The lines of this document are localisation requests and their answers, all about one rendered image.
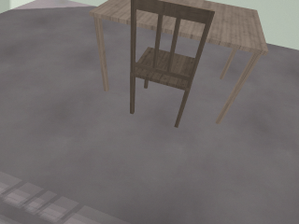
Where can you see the chair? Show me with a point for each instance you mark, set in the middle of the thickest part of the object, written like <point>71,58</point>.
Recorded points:
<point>167,67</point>

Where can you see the table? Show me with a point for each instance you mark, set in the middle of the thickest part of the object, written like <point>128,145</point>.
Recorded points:
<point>232,27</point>

